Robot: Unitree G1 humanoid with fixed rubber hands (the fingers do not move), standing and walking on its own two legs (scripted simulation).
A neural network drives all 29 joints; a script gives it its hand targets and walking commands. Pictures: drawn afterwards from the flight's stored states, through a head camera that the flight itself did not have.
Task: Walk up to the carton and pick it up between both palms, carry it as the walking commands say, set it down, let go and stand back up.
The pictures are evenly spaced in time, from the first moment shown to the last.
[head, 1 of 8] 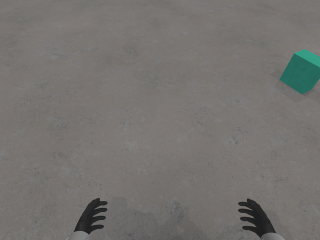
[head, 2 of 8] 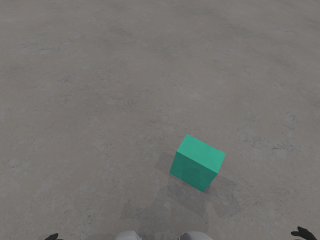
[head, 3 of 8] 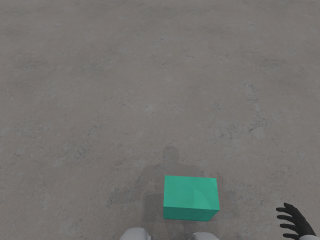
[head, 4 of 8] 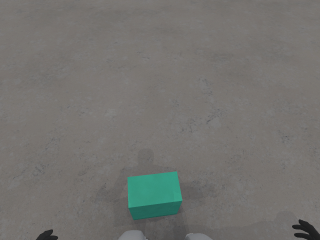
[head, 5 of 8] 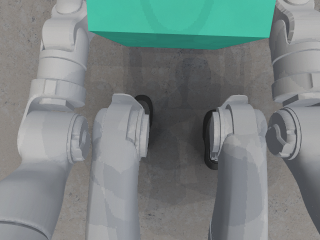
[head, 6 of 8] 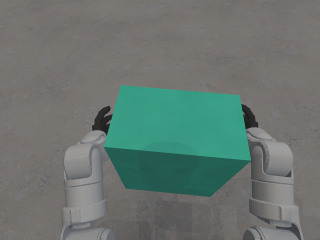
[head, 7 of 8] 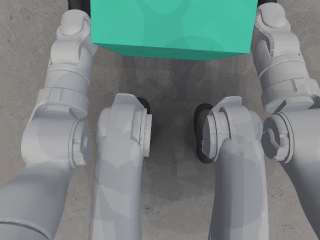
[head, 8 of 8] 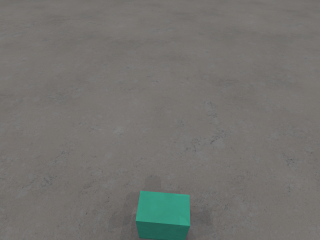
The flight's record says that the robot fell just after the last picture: no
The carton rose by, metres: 0.70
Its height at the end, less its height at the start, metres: +0.00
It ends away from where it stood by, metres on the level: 0.05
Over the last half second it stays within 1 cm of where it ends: yes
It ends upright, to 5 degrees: yes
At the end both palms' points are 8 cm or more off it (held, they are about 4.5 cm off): yes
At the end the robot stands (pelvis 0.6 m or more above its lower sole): yes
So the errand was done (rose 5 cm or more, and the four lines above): yes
